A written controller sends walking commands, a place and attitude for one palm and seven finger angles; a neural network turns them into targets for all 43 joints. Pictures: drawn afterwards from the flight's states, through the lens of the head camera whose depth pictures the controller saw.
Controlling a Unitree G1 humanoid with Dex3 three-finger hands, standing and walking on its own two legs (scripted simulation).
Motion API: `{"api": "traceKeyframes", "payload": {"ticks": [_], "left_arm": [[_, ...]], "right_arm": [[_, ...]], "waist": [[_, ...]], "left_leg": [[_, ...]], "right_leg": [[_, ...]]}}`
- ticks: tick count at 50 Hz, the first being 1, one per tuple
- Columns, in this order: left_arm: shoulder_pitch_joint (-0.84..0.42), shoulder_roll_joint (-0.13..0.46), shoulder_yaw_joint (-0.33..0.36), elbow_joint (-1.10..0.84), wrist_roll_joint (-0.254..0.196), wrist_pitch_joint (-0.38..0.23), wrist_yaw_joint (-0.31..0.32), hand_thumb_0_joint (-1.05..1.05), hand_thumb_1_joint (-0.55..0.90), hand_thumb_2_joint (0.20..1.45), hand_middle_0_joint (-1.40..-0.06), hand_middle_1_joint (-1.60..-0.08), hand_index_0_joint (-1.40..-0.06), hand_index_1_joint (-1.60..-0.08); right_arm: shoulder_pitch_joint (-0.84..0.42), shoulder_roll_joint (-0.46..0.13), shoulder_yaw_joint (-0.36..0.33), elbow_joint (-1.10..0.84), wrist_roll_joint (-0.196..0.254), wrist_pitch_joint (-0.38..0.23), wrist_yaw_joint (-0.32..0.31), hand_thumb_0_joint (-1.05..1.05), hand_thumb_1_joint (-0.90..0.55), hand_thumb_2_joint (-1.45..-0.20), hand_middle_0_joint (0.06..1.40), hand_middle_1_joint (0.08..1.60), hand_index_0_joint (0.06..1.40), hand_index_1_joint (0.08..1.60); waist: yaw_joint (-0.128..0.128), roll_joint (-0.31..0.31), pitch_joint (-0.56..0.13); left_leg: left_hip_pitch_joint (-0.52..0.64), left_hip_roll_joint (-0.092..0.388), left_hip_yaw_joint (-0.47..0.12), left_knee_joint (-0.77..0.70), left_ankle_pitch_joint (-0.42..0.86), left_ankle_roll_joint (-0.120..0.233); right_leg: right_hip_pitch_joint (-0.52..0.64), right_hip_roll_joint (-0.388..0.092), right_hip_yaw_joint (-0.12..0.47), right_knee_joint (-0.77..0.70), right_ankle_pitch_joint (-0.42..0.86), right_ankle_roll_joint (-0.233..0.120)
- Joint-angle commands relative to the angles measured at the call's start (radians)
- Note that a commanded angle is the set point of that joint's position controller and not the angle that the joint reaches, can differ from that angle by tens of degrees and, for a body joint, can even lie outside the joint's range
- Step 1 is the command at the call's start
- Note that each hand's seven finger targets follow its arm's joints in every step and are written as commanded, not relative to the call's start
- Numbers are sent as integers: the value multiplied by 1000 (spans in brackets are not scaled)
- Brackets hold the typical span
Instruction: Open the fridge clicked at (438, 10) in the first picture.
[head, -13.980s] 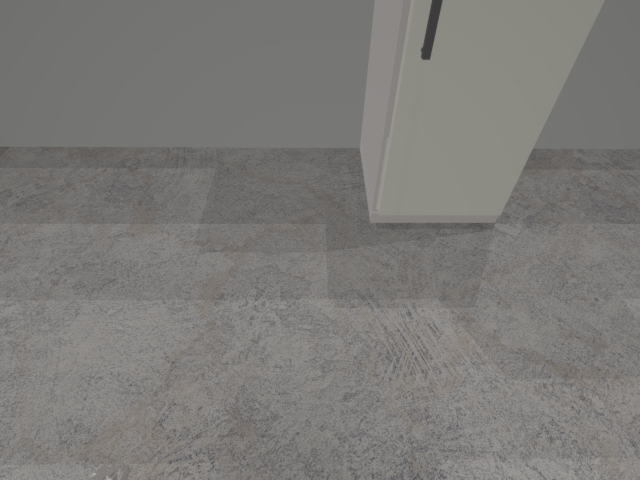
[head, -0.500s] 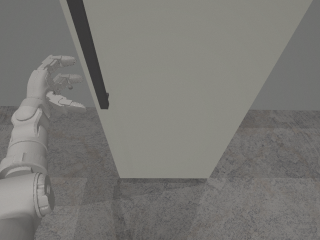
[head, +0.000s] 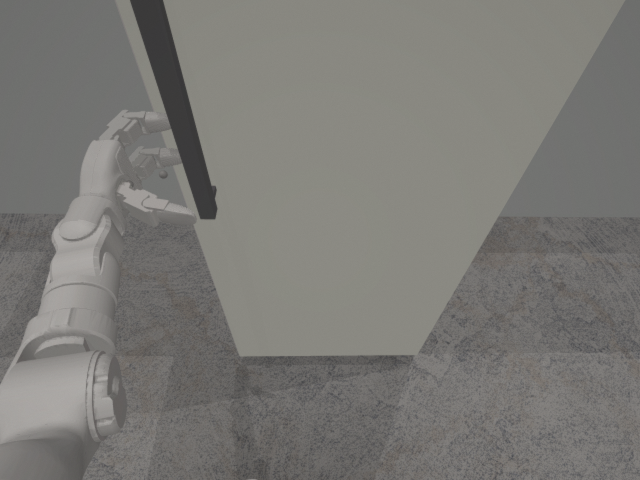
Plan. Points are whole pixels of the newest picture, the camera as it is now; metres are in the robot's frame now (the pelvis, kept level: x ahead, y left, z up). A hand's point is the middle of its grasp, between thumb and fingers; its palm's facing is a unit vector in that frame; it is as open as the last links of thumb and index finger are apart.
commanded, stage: feel for the door with the fingertips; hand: left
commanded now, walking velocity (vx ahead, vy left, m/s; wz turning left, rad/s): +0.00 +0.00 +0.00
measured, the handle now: (179, 91) +0.51 +0.16 +0.22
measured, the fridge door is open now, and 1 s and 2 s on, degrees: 0 0 0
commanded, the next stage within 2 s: slide the fingers in behind the handle in 0.50 s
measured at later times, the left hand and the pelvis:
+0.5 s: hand (169, 167) +0.46 +0.19 +0.15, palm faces +0.01 -1.00 +0.00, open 13.8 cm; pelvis +0.00 -0.01 +0.00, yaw +0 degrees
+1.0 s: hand (174, 168) +0.46 +0.18 +0.15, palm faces +0.00 -1.00 +0.01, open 14.0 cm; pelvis +0.00 -0.01 +0.00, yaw +0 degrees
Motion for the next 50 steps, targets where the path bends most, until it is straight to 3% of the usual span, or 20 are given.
{"api": "traceKeyframes", "payload": {"ticks": [1, 5, 12, 17, 19, 21, 22, 24, 26, 29, 30, 31, 32, 35, 37, 39, 41, 43, 47, 50], "left_arm": [[-462, 264, 64, -213, -13, -65, 35, 0, -500, 300, -300, -1200, -300, -1200], [-528, 265, 44, -211, 5, -67, 40, 0, -500, 300, -300, -1200, -300, -1200], [-527, 300, 72, -156, 0, -94, 21, 0, -500, 300, -300, -1200, -300, -1200], [-572, 284, 57, -150, -10, -102, 7, 0, -500, 300, -300, -1200, -300, -1200], [-572, 250, 29, -154, -11, -101, 6, 0, -500, 300, -300, -1200, -300, -1200], [-592, 281, 48, -137, -12, -107, 12, 0, -500, 300, -300, -1200, -300, -1200], [-615, 286, 45, -161, -4, -114, 11, 0, -500, 300, -300, -1200, -300, -1200], [-633, 229, 2, -139, -7, -110, 11, 0, -500, 300, -300, -1200, -300, -1200], [-619, 301, 57, -125, -5, -119, 18, 0, -500, 300, -300, -1200, -300, -1200], [-658, 247, 5, -107, -1, -117, 12, 0, -500, 300, -300, -1200, -300, -1200], [-687, 267, 13, -105, 0, -120, 14, 0, -500, 300, -300, -1200, -300, -1200], [-682, 282, 30, -107, -2, -128, 18, 0, -500, 300, -300, -1200, -300, -1200], [-660, 299, 49, -111, 1, -131, 17, 0, -500, 300, -300, -1200, -300, -1200], [-654, 234, -2, -116, -8, -132, 7, 0, -500, 300, -300, -1200, -300, -1200], [-606, 289, 50, -101, -11, -136, 8, 0, -500, 300, -300, -1200, -300, -1200], [-593, 261, 30, -141, -12, -136, 5, 0, -500, 300, -300, -1200, -300, -1200], [-553, 242, 23, -110, -15, -125, 11, 0, -500, 300, -300, -1200, -300, -1200], [-533, 287, 61, -104, -12, -110, 16, 0, -500, 300, -300, -1200, -300, -1200], [-479, 296, 77, -139, -7, -101, 23, 0, -500, 300, -300, -1200, -300, -1200], [-471, 234, 36, -199, -14, -98, 26, 0, -500, 300, -300, -1200, -300, -1200]], "right_arm": [[32, -160, -55, -98, -7, -35, -11, 0, -900, -900, 200, 300, 200, 300], [23, -156, -52, -100, -4, -30, -13, 0, -900, -900, 200, 300, 200, 300], [42, -161, -54, -88, -5, -28, -15, 0, -900, -900, 200, 300, 200, 300], [49, -161, -59, -77, -4, -25, -18, 0, -900, -900, 200, 300, 200, 300], [47, -157, -58, -77, -3, -25, -15, 0, -900, -900, 200, 300, 200, 300], [60, -162, -59, -64, -6, -21, -19, 0, -900, -900, 200, 300, 200, 300], [54, -161, -60, -66, -5, -22, -18, 0, -900, -900, 200, 300, 200, 300], [57, -157, -59, -58, -5, -24, -16, 0, -900, -900, 200, 300, 200, 300], [69, -167, -61, -51, -9, -22, -21, 0, -900, -900, 200, 300, 200, 300], [62, -161, -60, -47, -6, -25, -19, 0, -900, -900, 200, 300, 200, 300], [65, -165, -58, -40, -7, -26, -20, 0, -900, -900, 200, 300, 200, 300], [75, -166, -61, -39, -10, -26, -22, 0, -900, -900, 200, 300, 200, 300], [70, -168, -63, -44, -8, -29, -20, 0, -900, -900, 200, 300, 200, 300], [57, -159, -58, -48, -7, -31, -16, 0, -900, -900, 200, 300, 200, 300], [61, -167, -59, -52, -6, -29, -16, 0, -900, -900, 200, 300, 200, 300], [52, -161, -59, -64, -5, -30, -14, 0, -900, -900, 200, 300, 200, 300], [52, -160, -57, -67, -6, -28, -14, 0, -900, -900, 200, 300, 200, 300], [45, -164, -58, -72, -5, -24, -12, 0, -900, -900, 200, 300, 200, 300], [34, -159, -56, -96, -3, -20, -11, 0, -900, -900, 200, 300, 200, 300], [27, -153, -60, -103, -1, -21, -7, 0, -900, -900, 200, 300, 200, 300]], "waist": [[6, 12, -318], [-8, 54, -301], [-6, 27, -350], [-23, 18, -349], [-24, 51, -342], [-30, 20, -330], [-28, 55, -356], [-45, 47, -329], [-32, 29, -350], [-54, 57, -324], [-57, 63, -320], [-55, 24, -340], [-40, 44, -374], [-47, 72, -346], [-27, 33, -356], [-20, 67, -375], [-23, 33, -330], [-8, 28, -321], [10, 13, -334], [2, 35, -338]], "left_leg": [[352, -37, -56, -58, 216, 34], [343, -37, -48, -61, 191, 31], [344, -39, -44, -45, 232, 34], [347, -41, -40, -35, 237, 40], [359, -42, -43, -37, 230, 37], [338, -43, -45, -33, 229, 42], [354, -43, -45, -34, 234, 39], [363, -42, -50, -34, 214, 38], [346, -43, -51, -29, 225, 41], [347, -43, -50, -31, 189, 39], [344, -42, -54, -32, 177, 38], [341, -44, -55, -26, 193, 43], [353, -43, -53, -28, 204, 41], [360, -42, -53, -30, 188, 37], [340, -42, -53, -34, 195, 38], [358, -43, -49, -38, 205, 35], [333, -44, -48, -38, 188, 40], [310, -43, -41, -46, 172, 39], [300, -45, -34, -51, 189, 41], [344, -41, -37, -50, 205, 36]], "right_leg": [[-45, 37, 1, -100, 295, -15], [-69, 35, 10, -100, 288, -11], [-37, 34, 18, -92, 348, -8], [-46, 35, 24, -96, 369, -4], [-64, 36, 20, -98, 351, -6], [-51, 34, 19, -98, 349, -7], [-58, 34, 24, -94, 358, -5], [-93, 36, 18, -101, 328, -4], [-59, 34, 21, -97, 338, -7], [-105, 34, 23, -105, 308, -2], [-110, 34, 25, -107, 293, -3], [-87, 34, 23, -103, 307, -4], [-81, 34, 29, -100, 324, -2], [-103, 36, 21, -101, 299, -5], [-71, 36, 22, -96, 315, -6], [-65, 35, 19, -93, 320, -8], [-66, 36, 13, -99, 300, -8], [-57, 33, 22, -103, 305, -4], [-19, 32, 23, -96, 335, -4], [-41, 38, 16, -98, 330, -7]]}}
